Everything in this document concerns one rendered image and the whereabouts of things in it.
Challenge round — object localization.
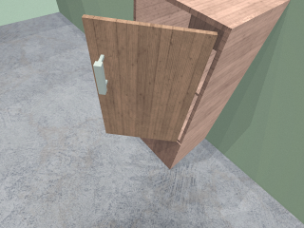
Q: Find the cupboard door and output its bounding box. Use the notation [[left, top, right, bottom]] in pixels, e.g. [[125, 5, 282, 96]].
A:
[[82, 14, 218, 142]]

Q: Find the handle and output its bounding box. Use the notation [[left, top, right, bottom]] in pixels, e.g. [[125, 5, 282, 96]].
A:
[[93, 54, 108, 95]]

